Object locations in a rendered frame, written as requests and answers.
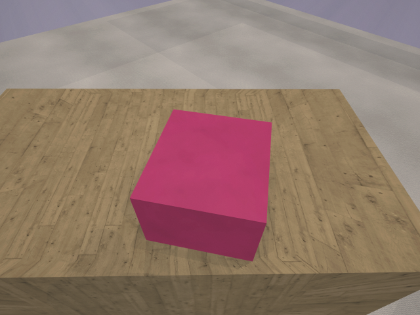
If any carton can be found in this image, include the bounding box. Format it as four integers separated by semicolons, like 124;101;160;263
130;110;272;261

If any pedestal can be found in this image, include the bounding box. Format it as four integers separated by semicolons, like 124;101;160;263
0;89;420;315

